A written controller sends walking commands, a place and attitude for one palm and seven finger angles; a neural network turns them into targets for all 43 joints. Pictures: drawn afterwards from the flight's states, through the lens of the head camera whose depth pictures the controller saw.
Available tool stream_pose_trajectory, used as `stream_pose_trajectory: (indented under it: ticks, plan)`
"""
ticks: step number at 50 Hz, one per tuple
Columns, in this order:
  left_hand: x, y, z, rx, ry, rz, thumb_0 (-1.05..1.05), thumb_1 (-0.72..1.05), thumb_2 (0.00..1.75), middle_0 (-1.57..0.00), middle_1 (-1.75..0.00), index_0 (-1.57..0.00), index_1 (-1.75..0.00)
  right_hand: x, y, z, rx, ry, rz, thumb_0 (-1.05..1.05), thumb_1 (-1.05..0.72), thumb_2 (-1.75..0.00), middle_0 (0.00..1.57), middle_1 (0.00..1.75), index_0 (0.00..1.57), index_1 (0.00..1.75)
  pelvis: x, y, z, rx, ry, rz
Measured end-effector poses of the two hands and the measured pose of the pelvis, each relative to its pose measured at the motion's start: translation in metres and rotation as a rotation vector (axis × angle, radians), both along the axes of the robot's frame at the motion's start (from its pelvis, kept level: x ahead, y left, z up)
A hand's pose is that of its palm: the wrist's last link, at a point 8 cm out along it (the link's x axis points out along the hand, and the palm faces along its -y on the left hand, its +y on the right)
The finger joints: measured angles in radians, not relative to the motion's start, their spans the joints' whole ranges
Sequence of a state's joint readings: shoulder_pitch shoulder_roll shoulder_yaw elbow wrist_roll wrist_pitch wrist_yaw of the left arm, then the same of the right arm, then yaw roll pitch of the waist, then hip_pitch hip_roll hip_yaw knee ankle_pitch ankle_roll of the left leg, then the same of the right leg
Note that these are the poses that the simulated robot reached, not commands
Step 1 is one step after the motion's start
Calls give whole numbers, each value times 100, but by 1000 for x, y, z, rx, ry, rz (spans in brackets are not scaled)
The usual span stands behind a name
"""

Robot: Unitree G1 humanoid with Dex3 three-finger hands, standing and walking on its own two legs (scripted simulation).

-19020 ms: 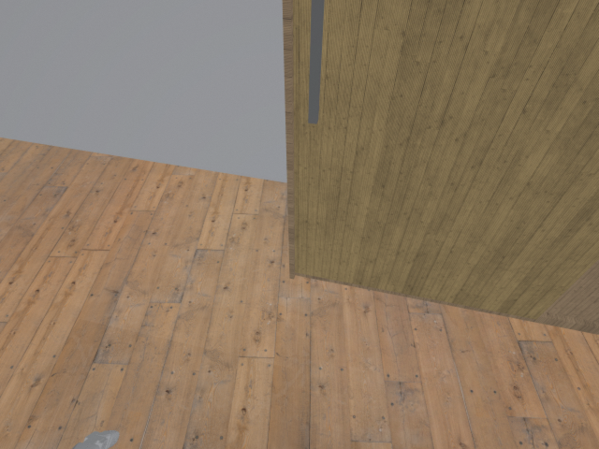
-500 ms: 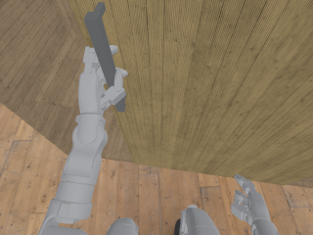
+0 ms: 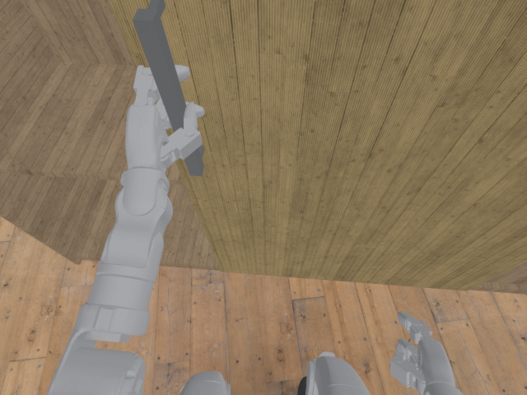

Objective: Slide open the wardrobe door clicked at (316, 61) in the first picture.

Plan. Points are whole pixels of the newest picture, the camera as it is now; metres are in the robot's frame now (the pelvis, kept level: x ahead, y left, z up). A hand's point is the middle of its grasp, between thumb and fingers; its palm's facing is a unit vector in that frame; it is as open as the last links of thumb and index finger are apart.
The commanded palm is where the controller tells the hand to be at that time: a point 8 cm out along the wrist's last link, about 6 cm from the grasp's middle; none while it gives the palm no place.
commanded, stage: step sideways, sliding the door along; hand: left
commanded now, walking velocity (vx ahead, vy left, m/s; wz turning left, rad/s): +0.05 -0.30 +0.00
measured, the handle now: (181, 103) +0.46 +0.18 +0.14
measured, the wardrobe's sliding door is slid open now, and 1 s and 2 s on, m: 0.57 0.69 0.69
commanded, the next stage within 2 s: stop walking and hold the door there in 0.80 s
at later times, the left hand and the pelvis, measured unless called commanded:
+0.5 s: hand (292, 136) +0.41 +0.02 +0.15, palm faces +0.26 -0.96 -0.09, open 6.7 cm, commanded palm +0.38 +0.00 +0.15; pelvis +0.00 -0.16 +0.00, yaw +1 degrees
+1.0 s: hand (290, 133) +0.42 +0.02 +0.14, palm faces +0.52 -0.82 -0.26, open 7.0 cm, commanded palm +0.38 +0.04 +0.13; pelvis +0.05 -0.30 +0.00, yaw +0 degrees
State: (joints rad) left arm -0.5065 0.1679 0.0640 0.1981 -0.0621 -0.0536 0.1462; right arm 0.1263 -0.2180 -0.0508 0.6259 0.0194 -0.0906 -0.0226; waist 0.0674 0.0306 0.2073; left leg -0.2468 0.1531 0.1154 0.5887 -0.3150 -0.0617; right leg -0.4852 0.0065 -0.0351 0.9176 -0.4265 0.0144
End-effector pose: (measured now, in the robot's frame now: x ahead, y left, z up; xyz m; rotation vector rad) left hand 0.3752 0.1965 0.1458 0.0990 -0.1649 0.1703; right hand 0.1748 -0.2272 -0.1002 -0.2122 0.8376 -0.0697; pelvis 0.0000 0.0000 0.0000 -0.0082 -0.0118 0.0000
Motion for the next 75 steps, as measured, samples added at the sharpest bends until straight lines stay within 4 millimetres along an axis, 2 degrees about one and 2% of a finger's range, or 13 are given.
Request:
stream_pose_trajectory:
  ticks: [5,12,17,24,32,39,45,50,55,60,66,72,75]
  plan:
    - [0,-26,2,1,25,26,1,78,84,-34,-140,-7,-133,-8,-25,-2,36,18,28,1,-90,-89,20,30,20,30,0,-37,2,-33,-13,-19]
    - [1,-68,3,34,39,121,0,80,86,-33,-138,-2,-132,-1,-76,-23,75,12,3,1,-90,-89,20,30,20,30,1,-92,-7,-12,-8,25]
    - [1,-94,3,10,40,98,1,81,85,-31,-136,-3,-133,0,-107,-17,0,7,-8,1,-90,-89,20,30,20,30,-5,-105,-2,-8,15,54]
    - [3,-129,3,0,40,65,1,81,84,-30,-137,-3,-132,2,-134,-4,33,23,76,1,-91,-89,20,30,20,30,-5,-149,3,-19,-12,26]
    - [3,-139,3,7,39,242,1,80,86,-35,-135,-3,-130,22,-182,-21,99,-3,74,1,-90,-89,20,30,20,30,10,-215,-9,-23,-25,44]
    - [3,-142,3,-12,32,303,1,78,87,-35,-130,-5,-135,29,-231,-11,-21,19,34,1,-90,-89,20,30,20,30,13,-230,2,-11,28,67]
    - [4,-145,3,-8,30,334,0,79,87,-33,-130,-4,-132,35,-248,2,-3,55,109,1,-91,-89,20,30,20,30,27,-259,8,-31,1,40]
    - [2,-140,5,166,55,383,-6,70,86,-37,-132,-8,-132,51,-269,-4,70,14,83,1,-90,-89,20,30,20,30,48,-295,0,-21,-5,-8]
    - [0,-143,10,202,125,474,-10,66,84,-39,-127,-14,-130,60,-311,-10,72,-44,-25,1,-90,-89,20,30,21,30,52,-314,0,38,5,-17]
    - [0,-147,14,155,182,540,-8,65,84,-38,-123,-20,-131,44,-351,1,8,-67,-103,1,-90,-89,20,30,20,30,52,-318,8,72,3,-36]
    - [0,-147,15,112,193,533,-7,65,83,-35,-125,-23,-132,-1,-381,18,-86,-39,-162,1,-91,-89,20,30,20,30,45,-319,12,72,-6,-51]
    - [0,-140,11,98,147,458,-7,64,82,-35,-130,-25,-131,-50,-385,27,-183,-7,-216,1,-90,-89,20,30,20,30,35,-303,3,9,-7,-57]
    - [-1,-137,10,99,133,414,-7,65,81,-34,-132,-23,-129,-72,-374,29,-186,21,-260,1,-91,-89,20,30,20,30,26,-294,3,7,-19,-75]
